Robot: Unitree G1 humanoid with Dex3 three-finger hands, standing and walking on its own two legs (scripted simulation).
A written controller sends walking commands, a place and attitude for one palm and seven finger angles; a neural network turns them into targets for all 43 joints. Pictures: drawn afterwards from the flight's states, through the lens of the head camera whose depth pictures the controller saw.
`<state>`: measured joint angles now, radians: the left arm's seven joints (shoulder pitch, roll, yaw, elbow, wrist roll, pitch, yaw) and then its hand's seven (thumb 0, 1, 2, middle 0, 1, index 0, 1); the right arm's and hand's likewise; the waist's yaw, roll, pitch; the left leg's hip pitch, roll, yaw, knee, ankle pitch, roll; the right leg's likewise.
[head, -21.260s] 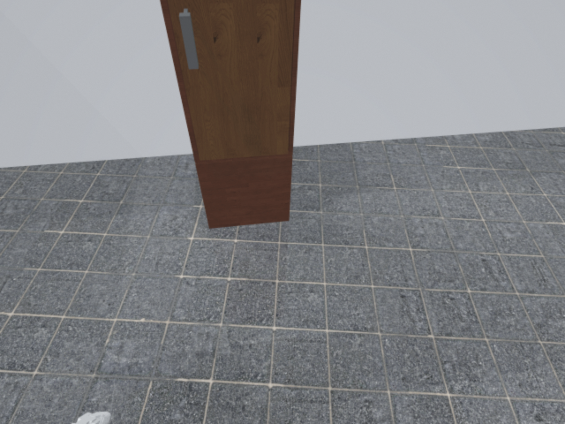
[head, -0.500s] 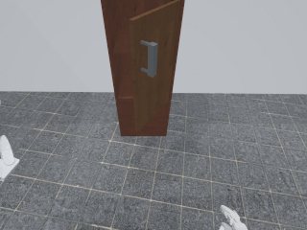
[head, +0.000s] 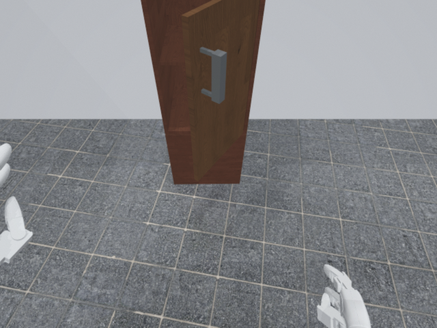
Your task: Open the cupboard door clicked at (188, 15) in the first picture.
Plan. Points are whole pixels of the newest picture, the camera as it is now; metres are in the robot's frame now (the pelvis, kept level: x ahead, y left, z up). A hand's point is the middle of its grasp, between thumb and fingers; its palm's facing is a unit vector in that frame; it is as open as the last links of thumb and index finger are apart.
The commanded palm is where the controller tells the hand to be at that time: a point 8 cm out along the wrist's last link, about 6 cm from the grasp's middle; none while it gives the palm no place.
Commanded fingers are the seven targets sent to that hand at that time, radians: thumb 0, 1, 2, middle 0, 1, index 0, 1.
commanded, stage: let the arm hang, fingers relaxed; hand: left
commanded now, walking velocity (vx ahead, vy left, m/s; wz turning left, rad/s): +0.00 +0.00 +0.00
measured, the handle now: (211, 75) +0.69 +0.06 +0.10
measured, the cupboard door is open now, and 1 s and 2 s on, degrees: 54 54 54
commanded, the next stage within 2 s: look to check the result in 1.20 s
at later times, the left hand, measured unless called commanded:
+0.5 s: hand out of the picture -0.03 +0.18 -0.18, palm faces +0.06 -0.98 -0.18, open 7.0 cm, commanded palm none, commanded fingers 0.00 0.90 0.90 -0.20 -0.30 -0.20 -0.30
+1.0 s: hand out of the picture -0.03 +0.17 -0.17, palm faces +0.07 -0.98 -0.17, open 7.3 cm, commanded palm none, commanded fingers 0.00 0.90 0.90 -0.20 -0.30 -0.20 -0.30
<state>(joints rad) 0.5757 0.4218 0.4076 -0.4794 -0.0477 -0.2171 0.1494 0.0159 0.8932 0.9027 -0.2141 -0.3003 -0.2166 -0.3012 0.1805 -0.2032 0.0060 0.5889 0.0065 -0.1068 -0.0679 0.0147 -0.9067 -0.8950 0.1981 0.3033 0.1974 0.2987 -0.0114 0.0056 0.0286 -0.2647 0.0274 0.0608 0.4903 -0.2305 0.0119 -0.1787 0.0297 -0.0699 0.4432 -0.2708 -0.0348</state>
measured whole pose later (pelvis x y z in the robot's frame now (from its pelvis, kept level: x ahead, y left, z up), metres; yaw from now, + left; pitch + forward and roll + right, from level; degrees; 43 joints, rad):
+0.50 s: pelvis -0.02 +0.00 +0.00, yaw +3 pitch -1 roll -1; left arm 0.30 0.19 0.01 1.04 0.00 0.03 0.02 0.00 1.00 0.90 -0.21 -0.30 -0.21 -0.30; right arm 0.29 -0.19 0.01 1.06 -0.03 0.04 -0.02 0.01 -0.91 -0.89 0.20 0.30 0.20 0.30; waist -0.01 -0.02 0.07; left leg -0.28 0.01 0.02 0.49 -0.19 0.02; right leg -0.18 0.02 -0.11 0.45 -0.25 -0.04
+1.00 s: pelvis -0.02 +0.01 +0.00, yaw +2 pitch -2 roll +0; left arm 0.30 0.11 0.01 1.14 0.01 -0.01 0.04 0.00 0.91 0.90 -0.20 -0.30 -0.20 -0.30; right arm 0.30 -0.10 0.00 1.14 -0.02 0.01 -0.03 0.01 -0.92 -0.89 0.20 0.30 0.20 0.30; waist -0.01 0.02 0.02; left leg -0.24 -0.01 0.05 0.44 -0.18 0.04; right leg -0.16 -0.01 -0.09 0.44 -0.25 -0.02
